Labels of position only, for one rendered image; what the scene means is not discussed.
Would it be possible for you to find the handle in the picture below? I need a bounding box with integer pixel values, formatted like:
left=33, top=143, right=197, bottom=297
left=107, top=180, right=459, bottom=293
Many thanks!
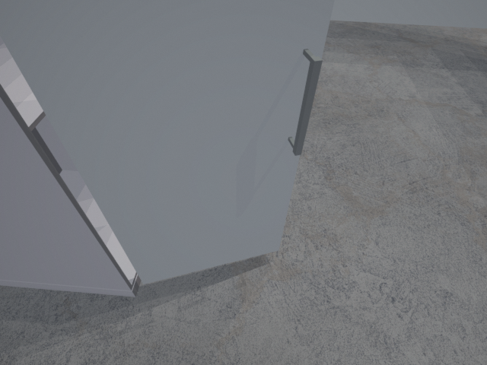
left=288, top=49, right=323, bottom=156

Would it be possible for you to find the fridge door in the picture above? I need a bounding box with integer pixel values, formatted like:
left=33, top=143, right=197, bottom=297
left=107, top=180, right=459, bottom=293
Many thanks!
left=0, top=0, right=335, bottom=284

